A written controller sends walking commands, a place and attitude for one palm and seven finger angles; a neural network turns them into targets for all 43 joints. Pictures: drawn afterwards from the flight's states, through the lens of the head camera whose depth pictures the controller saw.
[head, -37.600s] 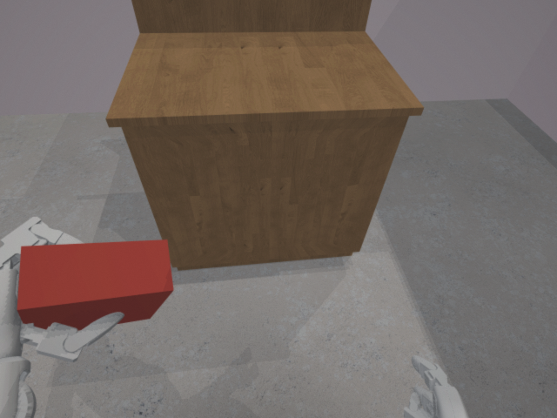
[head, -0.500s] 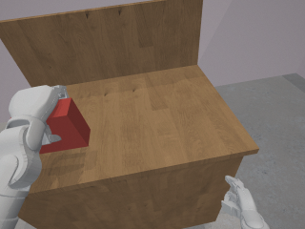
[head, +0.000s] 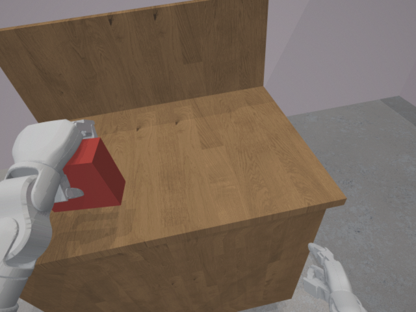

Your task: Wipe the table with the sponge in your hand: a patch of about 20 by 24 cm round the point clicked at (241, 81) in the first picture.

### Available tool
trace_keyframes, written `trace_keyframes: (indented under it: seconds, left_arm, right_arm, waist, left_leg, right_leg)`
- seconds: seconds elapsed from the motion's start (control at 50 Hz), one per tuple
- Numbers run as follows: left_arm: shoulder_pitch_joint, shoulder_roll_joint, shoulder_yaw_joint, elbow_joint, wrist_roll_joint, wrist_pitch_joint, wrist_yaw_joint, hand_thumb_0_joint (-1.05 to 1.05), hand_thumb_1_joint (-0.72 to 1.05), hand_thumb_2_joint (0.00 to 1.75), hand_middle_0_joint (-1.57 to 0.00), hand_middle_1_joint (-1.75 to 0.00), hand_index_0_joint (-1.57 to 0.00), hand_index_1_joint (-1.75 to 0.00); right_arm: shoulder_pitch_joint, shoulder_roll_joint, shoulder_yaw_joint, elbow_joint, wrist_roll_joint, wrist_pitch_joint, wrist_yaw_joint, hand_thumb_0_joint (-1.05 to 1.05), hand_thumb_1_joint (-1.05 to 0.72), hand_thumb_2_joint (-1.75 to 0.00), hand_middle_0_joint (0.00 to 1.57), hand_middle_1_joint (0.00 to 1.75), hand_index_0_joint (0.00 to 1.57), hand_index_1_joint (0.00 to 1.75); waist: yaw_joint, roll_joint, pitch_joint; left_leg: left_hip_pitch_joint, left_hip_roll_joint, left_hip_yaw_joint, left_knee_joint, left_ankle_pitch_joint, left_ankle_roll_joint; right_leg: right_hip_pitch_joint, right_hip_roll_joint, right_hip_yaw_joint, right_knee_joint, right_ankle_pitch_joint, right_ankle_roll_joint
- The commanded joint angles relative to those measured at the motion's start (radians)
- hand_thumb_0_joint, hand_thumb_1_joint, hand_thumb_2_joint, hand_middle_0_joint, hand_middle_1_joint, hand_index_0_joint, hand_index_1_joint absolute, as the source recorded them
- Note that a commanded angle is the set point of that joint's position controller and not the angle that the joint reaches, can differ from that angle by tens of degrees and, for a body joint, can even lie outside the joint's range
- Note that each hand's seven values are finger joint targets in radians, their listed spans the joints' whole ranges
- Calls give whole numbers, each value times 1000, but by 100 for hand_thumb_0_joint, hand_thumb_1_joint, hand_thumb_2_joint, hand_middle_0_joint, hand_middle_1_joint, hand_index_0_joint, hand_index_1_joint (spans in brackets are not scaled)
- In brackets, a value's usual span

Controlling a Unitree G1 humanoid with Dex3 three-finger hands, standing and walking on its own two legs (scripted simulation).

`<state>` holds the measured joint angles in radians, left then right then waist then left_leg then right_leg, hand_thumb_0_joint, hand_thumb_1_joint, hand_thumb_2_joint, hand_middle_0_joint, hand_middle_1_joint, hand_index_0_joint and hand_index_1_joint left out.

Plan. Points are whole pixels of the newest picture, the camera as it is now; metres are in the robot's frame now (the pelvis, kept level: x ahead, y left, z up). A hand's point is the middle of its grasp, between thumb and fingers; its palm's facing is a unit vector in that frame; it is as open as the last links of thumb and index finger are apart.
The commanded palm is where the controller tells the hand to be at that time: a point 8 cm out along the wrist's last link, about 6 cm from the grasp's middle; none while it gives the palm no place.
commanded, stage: bring the sponge back beside the body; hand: left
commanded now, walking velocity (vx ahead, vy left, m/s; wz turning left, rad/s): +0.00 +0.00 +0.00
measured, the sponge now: (81, 184) +0.27 +0.29 +0.15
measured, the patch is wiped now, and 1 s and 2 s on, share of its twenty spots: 1.00 1.00 1.00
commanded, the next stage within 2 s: step back with the hand held close in 1.38 s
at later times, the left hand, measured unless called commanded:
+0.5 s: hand (57, 181) +0.23 +0.29 +0.20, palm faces +0.18 -0.02 -0.98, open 9.8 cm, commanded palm +0.18 +0.29 +0.26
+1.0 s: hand (40, 203) +0.19 +0.29 +0.19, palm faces +0.21 -0.05 -0.98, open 9.8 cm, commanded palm +0.14 +0.29 +0.25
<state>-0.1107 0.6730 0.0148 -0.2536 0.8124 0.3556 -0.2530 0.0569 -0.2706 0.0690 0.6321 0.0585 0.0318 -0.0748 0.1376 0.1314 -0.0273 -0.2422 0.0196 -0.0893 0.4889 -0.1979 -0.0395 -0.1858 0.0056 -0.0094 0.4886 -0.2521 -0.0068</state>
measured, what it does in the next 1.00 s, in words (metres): stands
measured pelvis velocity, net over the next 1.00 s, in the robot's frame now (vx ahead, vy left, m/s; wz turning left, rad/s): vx -0.01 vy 0.00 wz -0.01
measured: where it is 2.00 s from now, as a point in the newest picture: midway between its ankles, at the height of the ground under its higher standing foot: outside the picture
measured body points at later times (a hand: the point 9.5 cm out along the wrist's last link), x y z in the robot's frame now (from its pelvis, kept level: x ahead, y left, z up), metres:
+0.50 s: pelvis +0.00 +0.00 +0.00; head -0.03 -0.04 +0.45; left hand +0.21 +0.28 +0.25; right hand +0.26 -0.18 -0.07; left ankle +0.05 +0.15 -0.74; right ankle +0.01 -0.12 -0.74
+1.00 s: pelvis -0.01 +0.00 +0.00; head -0.05 -0.04 +0.44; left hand +0.18 +0.29 +0.24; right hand +0.25 -0.17 -0.06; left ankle +0.05 +0.15 -0.74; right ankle +0.01 -0.12 -0.74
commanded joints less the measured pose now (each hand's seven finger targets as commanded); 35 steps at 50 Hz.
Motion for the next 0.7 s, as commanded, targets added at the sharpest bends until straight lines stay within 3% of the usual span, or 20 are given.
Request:
trace_keyframes:
  seconds: [0.0, 0.04, 0.06, 0.08, 0.14, 0.18, 0.2, 0.24, 0.28, 0.34, 0.38, 0.44, 0.46, 0.48, 0.5, 0.56, 0.58, 0.6, 0.66, 0.68]
  left_arm:
    - [-305, 291, 238, -151, 26, 21, 99, 0, 10, 130, -120, -160, -120, -160]
    - [-271, 260, 211, -125, 13, 44, 100, 0, 10, 130, -120, -160, -120, -160]
    - [-277, 280, 227, -152, 15, 45, 101, 0, 10, 130, -120, -160, -120, -160]
    - [-258, 264, 214, -174, 11, 53, 95, 0, 10, 130, -120, -160, -120, -160]
    - [-203, 235, 183, -121, 1, 64, 75, 0, 10, 130, -120, -160, -120, -160]
    - [-189, 245, 186, -206, 10, 63, 66, 0, 10, 130, -120, -160, -120, -160]
    - [-203, 219, 156, -206, 10, 60, 62, 0, 10, 130, -120, -160, -120, -160]
    - [-182, 229, 162, -235, 18, 46, 61, 0, 10, 130, -120, -160, -120, -160]
    - [-192, 281, 202, -319, 35, 34, 70, 0, 10, 130, -120, -160, -120, -160]
    - [-187, 281, 213, -277, 50, 23, 92, 0, 10, 130, -120, -160, -120, -160]
    - [-199, 322, 262, -343, 54, 15, 112, 0, 10, 130, -120, -160, -120, -160]
    - [-133, 263, 235, -260, 29, 30, 129, 0, 10, 130, -120, -160, -120, -160]
    - [-133, 278, 252, -273, 26, 34, 133, 0, 10, 130, -120, -160, -120, -160]
    - [-119, 261, 246, -291, 13, 43, 129, 0, 10, 130, -120, -160, -120, -160]
    - [-87, 230, 226, -253, 0, 49, 127, 0, 10, 130, -120, -160, -120, -160]
    - [-34, 199, 198, -269, -19, 56, 111, 0, 10, 130, -120, -160, -120, -160]
    - [-7, 192, 196, -286, -17, 59, 104, 0, 10, 130, -120, -160, -120, -160]
    - [10, 174, 179, -275, -24, 59, 100, 0, 10, 130, -120, -160, -120, -160]
    - [6, 218, 203, -334, -9, 43, 99, 0, 10, 130, -120, -160, -120, -160]
    - [-1, 243, 219, -379, 4, 40, 103, 0, 10, 130, -120, -160, -120, -160]
  right_arm:
    - [-237, -79, -38, -181, -6, -58, -2, 0, -90, -90, 20, 30, 20, 30]
    - [-241, -84, -38, -178, -4, -49, 1, 0, -90, -90, 20, 30, 20, 30]
    - [-242, -86, -41, -175, 1, -46, 2, 0, -90, -90, 20, 30, 20, 30]
    - [-271, -83, -38, -192, 8, -56, -1, 0, -90, -90, 20, 30, 20, 30]
    - [-249, -89, -34, -186, 2, -48, -6, 0, -90, -90, 20, 30, 20, 30]
    - [-277, -85, -34, -203, 12, -59, -8, 0, -90, -90, 20, 30, 20, 30]
    - [-266, -81, -26, -205, 3, -60, -10, 0, -90, -90, 20, 30, 20, 30]
    - [-260, -81, -29, -199, -4, -62, -9, 0, -90, -90, 20, 30, 20, 30]
    - [-280, -80, -31, -205, 0, -76, -9, 0, -90, -90, 20, 30, 20, 30]
    - [-248, -75, -29, -185, -15, -69, -8, 0, -90, -90, 20, 30, 20, 30]
    - [-272, -74, -35, -192, -9, -78, -8, 0, -90, -90, 20, 30, 20, 30]
    - [-254, -73, -35, -178, -14, -63, 0, 0, -90, -90, 20, 30, 20, 30]
    - [-255, -73, -39, -172, -10, -60, 3, 0, -90, -90, 20, 30, 20, 30]
    - [-287, -72, -38, -188, 0, -69, 0, 0, -90, -90, 20, 30, 20, 30]
    - [-269, -73, -34, -182, -7, -64, 0, 0, -90, -90, 20, 30, 20, 30]
    - [-271, -76, -35, -187, -3, -59, -3, 0, -90, -90, 20, 30, 20, 30]
    - [-289, -74, -33, -200, 7, -71, -3, 0, -90, -90, 20, 30, 20, 30]
    - [-275, -74, -29, -203, -1, -69, -6, 0, -90, -90, 20, 30, 20, 30]
    - [-269, -77, -31, -201, -9, -69, -13, 0, -90, -90, 20, 30, 20, 30]
    - [-287, -78, -30, -209, -4, -83, -14, 0, -90, -90, 20, 30, 20, 30]
  waist:
    - [30, -24, -216]
    - [24, -49, -178]
    - [21, -64, -198]
    - [20, -27, -185]
    - [12, -103, -165]
    - [9, -55, -188]
    - [12, -53, -190]
    - [12, -54, -186]
    - [15, -5, -203]
    - [21, -34, -180]
    - [31, 19, -211]
    - [35, -16, -168]
    - [36, -29, -177]
    - [32, 9, -163]
    - [35, -23, -157]
    - [24, -62, -145]
    - [18, -34, -144]
    - [23, -71, -139]
    - [23, -69, -152]
    - [17, -31, -157]
  left_leg:
    - [78, -56, 44, -52, 124, 59]
    - [71, -52, 50, -55, 114, 58]
    - [79, -53, 47, -54, 111, 59]
    - [76, -52, 39, -56, 98, 59]
    - [61, -49, 47, -51, 82, 64]
    - [78, -48, 34, -54, 74, 66]
    - [70, -52, 43, -51, 83, 67]
    - [85, -54, 42, -46, 104, 71]
    - [94, -51, 31, -47, 95, 70]
    - [93, -52, 37, -56, 104, 67]
    - [108, -50, 27, -56, 111, 65]
    - [85, -50, 41, -61, 108, 57]
    - [87, -49, 39, -63, 109, 56]
    - [87, -48, 32, -65, 86, 53]
    - [69, -45, 41, -66, 82, 53]
    - [76, -42, 44, -64, 61, 58]
    - [73, -38, 33, -66, 45, 56]
    - [60, -40, 39, -64, 37, 58]
    - [78, -42, 41, -56, 38, 65]
    - [80, -39, 32, -59, 25, 63]
  right_leg:
    - [39, 17, 16, -97, 98, -61]
    - [20, 17, 12, -109, 104, -54]
    - [22, 17, 21, -105, 100, -49]
    - [16, 24, 46, -104, 84, -57]
    - [4, 15, 10, -105, 89, -43]
    - [5, 24, 39, -98, 68, -49]
    - [7, 13, 7, -93, 76, -46]
    - [4, 16, 2, -95, 101, -45]
    - [12, 26, 37, -90, 76, -54]
    - [7, 24, 1, -105, 64, -52]
    - [26, 34, 48, -98, 65, -67]
    - [21, 25, 15, -109, 70, -59]
    - [23, 24, 24, -107, 70, -55]
    - [15, 33, 55, -109, 50, -63]
    - [20, 24, 17, -106, 56, -57]
    - [-1, 18, 16, -113, 50, -42]
    - [-2, 29, 47, -109, 37, -51]
    - [-2, 19, 15, -108, 29, -44]
    - [-10, 15, 17, -107, 21, -39]
    - [-5, 28, 51, -104, 7, -48]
